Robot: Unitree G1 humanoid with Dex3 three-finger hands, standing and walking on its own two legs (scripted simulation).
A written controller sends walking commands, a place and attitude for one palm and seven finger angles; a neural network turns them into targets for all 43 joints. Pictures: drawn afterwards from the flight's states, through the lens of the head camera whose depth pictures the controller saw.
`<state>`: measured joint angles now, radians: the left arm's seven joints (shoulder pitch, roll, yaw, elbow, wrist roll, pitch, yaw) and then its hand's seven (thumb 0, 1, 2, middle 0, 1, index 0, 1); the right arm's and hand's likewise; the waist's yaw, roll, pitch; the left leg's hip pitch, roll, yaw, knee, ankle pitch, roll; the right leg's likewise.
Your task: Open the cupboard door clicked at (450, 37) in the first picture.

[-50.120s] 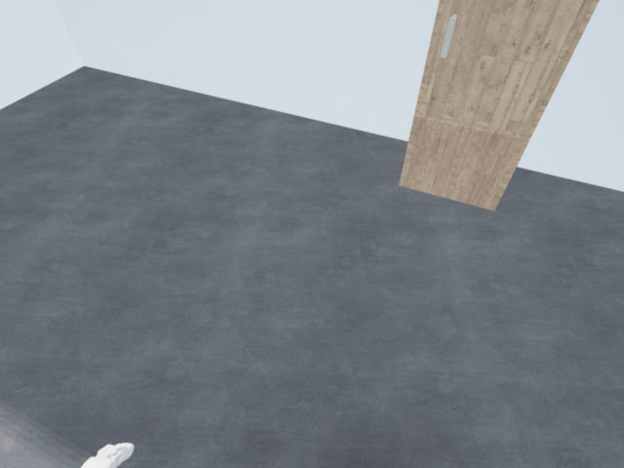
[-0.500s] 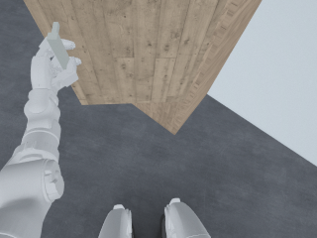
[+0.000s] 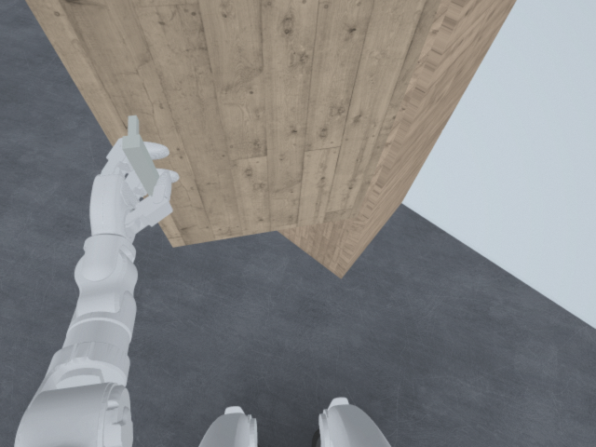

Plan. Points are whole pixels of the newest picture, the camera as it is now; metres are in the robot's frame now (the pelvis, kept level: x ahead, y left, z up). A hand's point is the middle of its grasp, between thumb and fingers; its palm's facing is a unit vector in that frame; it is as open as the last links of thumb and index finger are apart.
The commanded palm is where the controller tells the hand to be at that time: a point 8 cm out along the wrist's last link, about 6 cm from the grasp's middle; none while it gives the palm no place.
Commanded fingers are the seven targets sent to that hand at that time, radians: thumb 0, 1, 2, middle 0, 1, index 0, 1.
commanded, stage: pull the door open along its arc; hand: left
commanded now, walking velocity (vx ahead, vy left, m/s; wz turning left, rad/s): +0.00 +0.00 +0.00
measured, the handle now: (147, 162) +0.49 +0.19 +0.05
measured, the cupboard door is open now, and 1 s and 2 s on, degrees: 51 81 82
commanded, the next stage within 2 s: open thumb and fingers to let go in 0.54 s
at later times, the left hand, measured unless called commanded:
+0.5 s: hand (232, 307) +0.28 +0.07 +0.04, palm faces +0.39 -0.92 +0.03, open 6.3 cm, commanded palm +0.22 +0.13 +0.04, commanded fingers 0.00 0.90 0.90 -0.40 -1.35 -0.40 -1.35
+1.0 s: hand (244, 313) +0.28 +0.06 +0.04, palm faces +0.46 -0.89 -0.01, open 9.2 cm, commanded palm +0.22 +0.10 +0.04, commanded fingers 0.00 -0.43 0.33 -0.31 -1.21 -0.31 -1.21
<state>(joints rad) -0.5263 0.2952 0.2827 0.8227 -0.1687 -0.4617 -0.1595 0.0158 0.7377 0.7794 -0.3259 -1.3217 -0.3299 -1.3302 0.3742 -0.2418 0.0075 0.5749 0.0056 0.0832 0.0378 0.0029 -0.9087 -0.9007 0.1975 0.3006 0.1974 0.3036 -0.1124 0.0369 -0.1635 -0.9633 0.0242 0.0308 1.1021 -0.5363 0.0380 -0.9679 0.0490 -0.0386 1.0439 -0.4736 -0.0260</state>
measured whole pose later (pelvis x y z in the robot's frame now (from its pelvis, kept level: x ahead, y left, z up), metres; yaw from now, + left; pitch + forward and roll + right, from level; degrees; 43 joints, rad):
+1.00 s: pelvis -0.01 -0.06 +0.00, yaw +6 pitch +16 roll +2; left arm 0.11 -0.09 -0.15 0.23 0.04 -0.41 0.51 0.02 0.20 0.60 -0.34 -1.27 -0.35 -1.27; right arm 0.20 -0.21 -0.03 0.60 -0.07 -0.04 0.01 0.01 -0.91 -0.90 0.20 0.30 0.20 0.30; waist -0.01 0.03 -0.16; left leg -0.84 -0.01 -0.04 1.06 -0.50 -0.04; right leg -0.86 0.01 -0.11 1.09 -0.52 -0.11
